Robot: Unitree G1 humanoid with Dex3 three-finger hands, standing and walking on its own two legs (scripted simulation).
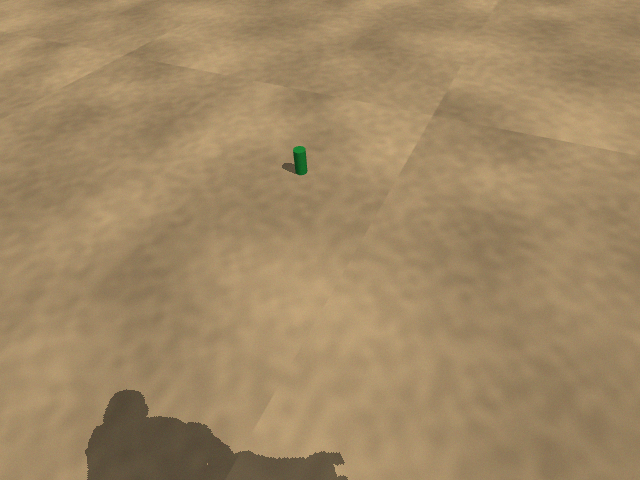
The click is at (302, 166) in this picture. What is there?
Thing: squat round
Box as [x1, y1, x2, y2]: [293, 146, 306, 174]
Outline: 297,146 293,149 295,171 297,174 304,174 306,172 305,149 302,146
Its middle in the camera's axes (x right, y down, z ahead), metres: -0.09 -0.41 +2.00
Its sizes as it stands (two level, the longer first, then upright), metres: 0.064 0.064 0.138
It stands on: the floor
